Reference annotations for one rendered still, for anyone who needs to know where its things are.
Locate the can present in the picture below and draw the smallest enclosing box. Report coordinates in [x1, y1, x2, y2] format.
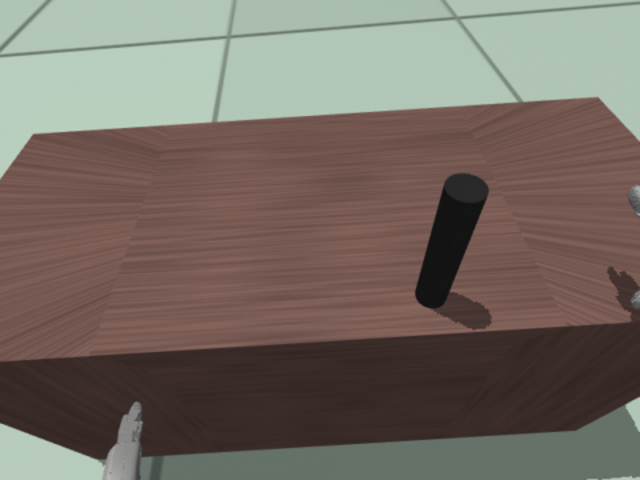
[415, 173, 489, 309]

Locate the left robot hand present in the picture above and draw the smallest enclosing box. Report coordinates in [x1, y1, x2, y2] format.
[102, 402, 143, 480]

